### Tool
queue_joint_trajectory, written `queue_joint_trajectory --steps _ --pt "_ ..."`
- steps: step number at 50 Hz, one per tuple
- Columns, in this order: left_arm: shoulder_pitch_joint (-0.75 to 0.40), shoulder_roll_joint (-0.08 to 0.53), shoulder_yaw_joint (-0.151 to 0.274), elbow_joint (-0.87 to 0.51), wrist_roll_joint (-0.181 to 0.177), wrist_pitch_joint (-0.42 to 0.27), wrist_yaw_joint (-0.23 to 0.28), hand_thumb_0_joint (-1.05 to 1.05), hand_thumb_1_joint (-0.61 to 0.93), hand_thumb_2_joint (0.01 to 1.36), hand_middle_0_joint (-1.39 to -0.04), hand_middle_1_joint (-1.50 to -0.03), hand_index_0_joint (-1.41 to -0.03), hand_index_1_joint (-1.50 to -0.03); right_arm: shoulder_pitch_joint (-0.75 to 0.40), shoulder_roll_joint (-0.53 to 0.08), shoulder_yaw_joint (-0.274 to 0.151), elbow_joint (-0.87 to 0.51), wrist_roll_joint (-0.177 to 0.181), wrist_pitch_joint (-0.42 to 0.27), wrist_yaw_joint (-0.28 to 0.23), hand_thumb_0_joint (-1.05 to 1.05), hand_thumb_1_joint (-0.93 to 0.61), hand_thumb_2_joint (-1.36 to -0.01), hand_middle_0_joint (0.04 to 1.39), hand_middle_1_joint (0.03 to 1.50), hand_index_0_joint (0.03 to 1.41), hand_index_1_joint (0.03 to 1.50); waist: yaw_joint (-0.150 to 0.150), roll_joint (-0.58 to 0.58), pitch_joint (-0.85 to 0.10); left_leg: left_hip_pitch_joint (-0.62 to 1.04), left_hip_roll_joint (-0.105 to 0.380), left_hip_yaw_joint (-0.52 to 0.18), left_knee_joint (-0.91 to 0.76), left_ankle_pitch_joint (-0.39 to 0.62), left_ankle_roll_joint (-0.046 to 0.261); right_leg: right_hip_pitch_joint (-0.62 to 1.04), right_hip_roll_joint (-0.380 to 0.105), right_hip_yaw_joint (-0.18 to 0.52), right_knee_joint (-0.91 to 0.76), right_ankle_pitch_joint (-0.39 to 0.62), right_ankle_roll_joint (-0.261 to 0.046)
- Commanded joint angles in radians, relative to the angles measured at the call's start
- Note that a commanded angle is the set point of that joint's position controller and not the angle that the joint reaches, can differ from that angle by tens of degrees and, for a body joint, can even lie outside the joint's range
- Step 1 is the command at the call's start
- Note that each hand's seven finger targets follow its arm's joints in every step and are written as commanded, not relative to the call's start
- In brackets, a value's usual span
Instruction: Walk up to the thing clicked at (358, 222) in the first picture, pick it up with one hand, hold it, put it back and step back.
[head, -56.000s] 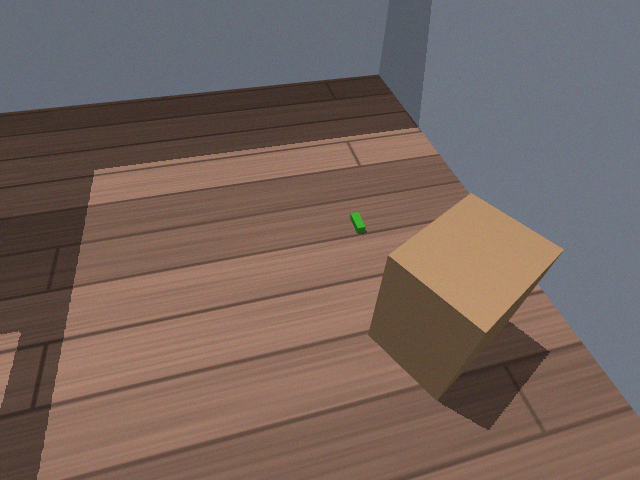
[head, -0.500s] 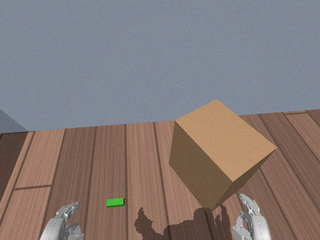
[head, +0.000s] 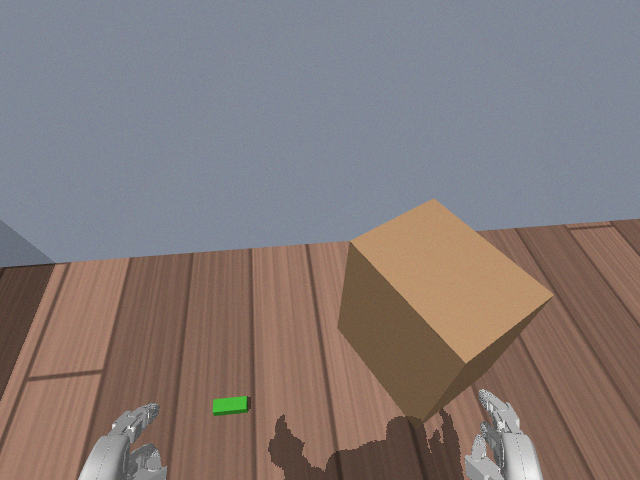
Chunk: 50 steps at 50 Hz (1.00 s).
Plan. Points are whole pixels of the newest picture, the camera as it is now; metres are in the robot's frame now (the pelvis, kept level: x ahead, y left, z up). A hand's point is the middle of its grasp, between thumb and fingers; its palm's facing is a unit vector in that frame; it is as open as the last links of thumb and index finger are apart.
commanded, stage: home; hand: left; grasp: from above
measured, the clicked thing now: (230, 405) +0.45 +0.23 -0.70
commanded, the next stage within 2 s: stand in 0.38 s
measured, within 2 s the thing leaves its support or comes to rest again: neither
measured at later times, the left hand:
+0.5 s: hand out of the picture +0.16 +0.18 -0.05, palm faces +0.03 -0.97 -0.23, open 7.4 cm
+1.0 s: hand out of the picture +0.05 +0.24 -0.11, palm faces +0.04 -0.95 -0.32, open 7.4 cm
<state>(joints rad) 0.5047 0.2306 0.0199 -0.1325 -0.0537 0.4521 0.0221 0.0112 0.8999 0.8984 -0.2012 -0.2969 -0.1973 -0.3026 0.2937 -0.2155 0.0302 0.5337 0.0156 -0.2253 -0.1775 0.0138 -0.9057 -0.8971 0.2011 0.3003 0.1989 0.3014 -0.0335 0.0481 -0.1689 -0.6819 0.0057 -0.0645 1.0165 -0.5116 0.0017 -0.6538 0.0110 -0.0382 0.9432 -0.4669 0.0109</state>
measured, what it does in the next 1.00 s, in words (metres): rises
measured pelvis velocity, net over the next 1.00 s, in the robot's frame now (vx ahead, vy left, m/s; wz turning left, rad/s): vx -0.01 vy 0.01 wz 0.00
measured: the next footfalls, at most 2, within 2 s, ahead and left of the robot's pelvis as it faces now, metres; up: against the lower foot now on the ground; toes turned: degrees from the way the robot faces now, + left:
none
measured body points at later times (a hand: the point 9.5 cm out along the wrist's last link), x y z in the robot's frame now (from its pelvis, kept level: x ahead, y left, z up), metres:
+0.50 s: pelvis +0.00 +0.00 +0.00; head +0.01 +0.00 +0.45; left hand +0.15 +0.23 -0.03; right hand +0.16 -0.24 -0.06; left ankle +0.00 +0.11 -0.68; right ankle +0.00 -0.13 -0.68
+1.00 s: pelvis -0.01 +0.01 +0.05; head -0.01 +0.01 +0.50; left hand +0.05 +0.29 -0.08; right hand +0.07 -0.27 -0.08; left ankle +0.00 +0.11 -0.68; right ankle +0.00 -0.13 -0.68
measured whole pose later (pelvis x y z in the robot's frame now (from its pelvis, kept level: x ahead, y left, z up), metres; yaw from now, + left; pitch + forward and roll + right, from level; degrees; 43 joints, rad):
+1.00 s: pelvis -0.01 +0.01 +0.05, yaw +0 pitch -3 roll +0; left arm 0.23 0.28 0.03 0.96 0.03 0.02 0.04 0.01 0.90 0.90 -0.20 -0.30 -0.20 -0.30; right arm 0.19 -0.28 -0.04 1.00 -0.04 0.00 -0.02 0.01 -0.91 -0.90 0.20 0.30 0.20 0.30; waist 0.02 0.00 0.04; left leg -0.22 -0.03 -0.03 0.56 -0.29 0.02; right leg -0.21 -0.03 0.00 0.53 -0.27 0.03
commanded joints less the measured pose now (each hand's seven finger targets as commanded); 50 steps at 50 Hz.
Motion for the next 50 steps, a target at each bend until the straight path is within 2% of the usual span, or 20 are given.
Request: queue_joint_trajectory --steps 1,3,4,8,10,13,14,23,24,25,26,27,28,29,31,33,36,42,47,50 --pt "-0.022 0.095 0.061 -0.185 0.006 -0.054 0.004 0.000 0.900 0.900 -0.200 -0.300 -0.200 -0.300 -0.064 -0.124 -0.051 -0.159 -0.006 -0.063 -0.013 0.000 -0.901 -0.899 0.200 0.299 0.200 0.299 -0.004 0.003 -0.069 0.083 -0.005 0.003 -0.171 0.276 0.008 0.067 0.018 -0.027 -0.134 0.219 -0.017" --pt "-0.036 0.096 0.063 -0.180 0.007 -0.056 0.003 0.000 0.900 0.900 -0.200 -0.301 -0.200 -0.300 -0.063 -0.128 -0.053 -0.154 -0.007 -0.063 -0.013 0.000 -0.901 -0.899 0.200 0.299 0.200 0.299 -0.012 0.003 -0.078 0.086 -0.004 0.001 -0.177 0.265 0.007 0.065 0.018 -0.025 -0.135 0.209 -0.018" --pt "-0.027 0.096 0.066 -0.169 0.009 -0.053 0.004 0.000 0.900 0.900 -0.200 -0.301 -0.200 -0.300 -0.064 -0.125 -0.052 -0.159 -0.005 -0.064 -0.015 0.000 -0.901 -0.899 0.199 0.299 0.200 0.299 -0.006 -0.005 -0.049 0.071 -0.006 0.005 -0.175 0.241 0.010 0.054 0.017 -0.025 -0.142 0.195 -0.015" --pt "-0.030 0.103 0.072 -0.189 0.008 -0.053 0.005 0.000 0.900 0.900 -0.200 -0.301 -0.200 -0.300 -0.068 -0.124 -0.051 -0.164 -0.006 -0.064 -0.014 0.000 -0.901 -0.899 0.200 0.299 0.200 0.299 -0.002 -0.012 -0.060 0.063 -0.009 0.007 -0.178 0.202 0.013 0.062 0.016 -0.024 -0.151 0.163 -0.014" --pt "-0.022 0.094 0.060 -0.186 0.008 -0.047 0.004 0.000 0.900 0.900 -0.200 -0.301 -0.200 -0.300 -0.070 -0.123 -0.051 -0.168 -0.004 -0.065 -0.015 0.000 -0.901 -0.899 0.200 0.299 0.200 0.299 -0.005 -0.009 -0.065 0.069 -0.011 0.012 -0.172 0.213 0.014 0.061 0.015 -0.022 -0.153 0.176 -0.014" --pt "-0.039 0.116 0.076 -0.206 0.008 -0.047 0.005 0.000 0.900 0.900 -0.200 -0.301 -0.200 -0.300 -0.064 -0.127 -0.052 -0.164 -0.003 -0.062 -0.015 0.000 -0.901 -0.899 0.200 0.299 0.200 0.299 -0.005 -0.002 -0.062 0.071 -0.011 0.015 -0.169 0.219 0.014 0.061 0.013 -0.020 -0.153 0.182 -0.014" --pt "-0.023 0.095 0.059 -0.181 0.010 -0.047 0.004 0.000 0.900 0.900 -0.200 -0.301 -0.200 -0.300 -0.067 -0.125 -0.051 -0.166 -0.004 -0.063 -0.015 0.000 -0.901 -0.899 0.200 0.299 0.200 0.299 -0.010 -0.009 -0.062 0.068 -0.010 0.011 -0.174 0.219 0.013 0.058 0.016 -0.022 -0.149 0.177 -0.014" --pt "-0.049 0.120 0.075 -0.229 0.009 -0.056 0.009 0.000 0.900 0.900 -0.200 -0.300 -0.200 -0.300 -0.062 -0.124 -0.052 -0.165 -0.004 -0.060 -0.015 0.000 -0.901 -0.899 0.200 0.299 0.200 0.299 -0.005 0.010 -0.078 0.081 -0.007 0.011 -0.171 0.242 0.011 0.066 0.016 -0.023 -0.141 0.197 -0.017" --pt "-0.316 0.183 0.064 0.121 0.121 -0.264 0.042 0.000 0.900 0.900 -0.200 -0.301 -0.200 -0.301 -0.134 -0.239 -0.097 0.085 -0.135 0.047 0.045 0.000 -0.902 -0.899 0.199 0.299 0.199 0.299 0.064 -0.039 0.178 0.115 0.039 -0.045 -0.269 0.380 0.053 0.202 -0.056 0.067 -0.179 0.175 -0.055" --pt "-0.228 0.202 0.082 0.317 0.123 -0.332 0.036 0.000 0.900 0.900 -0.200 -0.300 -0.200 -0.301 -0.150 -0.251 -0.114 0.102 -0.135 0.086 0.074 0.000 -0.900 -0.900 0.200 0.300 0.200 0.300 0.070 -0.103 0.097 0.164 0.030 -0.014 -0.259 0.380 0.068 0.241 -0.077 0.125 -0.225 0.174 -0.084" --pt "-0.212 0.212 0.080 0.370 0.130 -0.367 0.031 0.000 0.900 0.900 -0.200 -0.300 -0.200 -0.301 -0.138 -0.246 -0.113 0.091 -0.135 0.106 0.092 0.000 -0.900 -0.900 0.200 0.300 0.200 0.300 0.055 -0.136 0.076 0.204 0.019 0.001 -0.250 0.365 0.069 0.231 -0.092 0.155 -0.248 0.189 -0.100" --pt "-0.246 0.210 0.072 0.401 0.128 -0.386 0.023 0.000 0.900 0.900 -0.200 -0.300 -0.200 -0.301 -0.100 -0.238 -0.104 0.093 -0.137 0.119 0.106 0.000 -0.900 -0.900 0.200 0.300 0.200 0.300 0.026 -0.087 0.084 0.199 0.016 -0.016 -0.278 0.343 0.060 0.234 -0.078 0.150 -0.244 0.204 -0.096" --pt "-0.255 0.205 0.064 0.440 0.122 -0.402 0.017 0.000 0.900 0.900 -0.200 -0.300 -0.200 -0.301 -0.109 -0.225 -0.094 0.108 -0.116 0.123 0.122 0.000 -0.900 -0.900 0.200 0.300 0.200 0.300 0.041 -0.033 0.056 0.250 0.021 -0.029 -0.308 0.342 0.065 0.280 -0.083 0.136 -0.225 0.247 -0.082" --pt "-0.268 0.212 0.065 0.480 0.118 -0.414 0.014 0.000 0.900 0.900 -0.200 -0.300 -0.200 -0.301 -0.110 -0.215 -0.099 0.133 -0.084 0.125 0.140 0.000 -0.900 -0.900 0.200 0.300 0.200 0.300 0.054 -0.017 0.034 0.277 0.022 -0.035 -0.332 0.340 0.067 0.315 -0.088 0.123 -0.224 0.272 -0.068" --pt "-0.268 0.202 0.069 0.563 0.107 -0.421 0.015 0.000 0.900 0.900 -0.200 -0.300 -0.200 -0.301 -0.148 -0.223 -0.111 0.154 -0.067 0.135 0.152 0.000 -0.900 -0.900 0.200 0.300 0.200 0.300 0.070 -0.085 0.034 0.320 0.020 -0.027 -0.337 0.371 0.058 0.309 -0.088 0.123 -0.258 0.282 -0.063" --pt "-0.296 0.199 0.065 0.645 0.101 -0.432 0.019 0.000 0.900 0.900 -0.200 -0.300 -0.200 -0.301 -0.155 -0.216 -0.116 0.191 -0.063 0.147 0.157 0.000 -0.900 -0.900 0.200 0.300 0.200 0.300 0.069 -0.085 0.047 0.338 0.023 -0.036 -0.364 0.336 0.056 0.326 -0.098 0.124 -0.303 0.253 -0.054" --pt "-0.324 0.204 0.067 0.741 0.103 -0.454 0.022 0.000 0.900 0.900 -0.200 -0.300 -0.200 -0.301 -0.152 -0.218 -0.116 0.239 -0.068 0.164 0.158 0.000 -0.900 -0.900 0.200 0.300 0.200 0.300 0.054 -0.074 0.068 0.372 0.028 -0.041 -0.402 0.343 0.055 0.348 -0.102 0.126 -0.342 0.280 -0.048" --pt "-0.328 0.203 0.062 0.904 0.093 -0.465 0.023 0.000 0.900 0.900 -0.200 -0.300 -0.200 -0.301 -0.170 -0.241 -0.116 0.315 -0.063 0.182 0.153 0.000 -0.900 -0.900 0.200 0.300 0.200 0.300 0.059 -0.006 0.160 0.372 0.065 -0.100 -0.547 0.288 0.058 0.410 -0.087 0.099 -0.426 0.256 -0.039" --pt "-0.321 0.220 0.059 1.017 0.088 -0.471 0.025 0.000 0.900 0.900 -0.200 -0.300 -0.200 -0.301 -0.158 -0.248 -0.110 0.386 -0.054 0.190 0.145 0.000 -0.900 -0.900 0.200 0.300 0.200 0.300 0.053 -0.021 0.159 0.454 0.068 -0.094 -0.605 0.378 0.045 0.474 -0.102 0.102 -0.496 0.334 -0.034" --pt "-0.333 0.222 0.055 1.065 0.083 -0.471 0.026 0.000 0.900 0.900 -0.200 -0.300 -0.200 -0.301 -0.148 -0.254 -0.106 0.421 -0.049 0.193 0.143 0.000 -0.900 -0.900 0.200 0.300 0.200 0.300 0.048 -0.020 0.175 0.479 0.073 -0.089 -0.646 0.386 0.041 0.503 -0.106 0.101 -0.532 0.331 -0.030"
